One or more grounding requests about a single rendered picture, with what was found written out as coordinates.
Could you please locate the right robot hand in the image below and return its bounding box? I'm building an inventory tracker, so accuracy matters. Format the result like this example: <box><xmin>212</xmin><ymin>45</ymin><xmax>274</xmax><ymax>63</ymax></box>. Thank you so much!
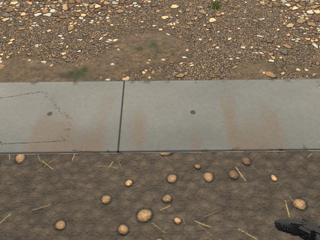
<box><xmin>274</xmin><ymin>218</ymin><xmax>320</xmax><ymax>240</ymax></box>

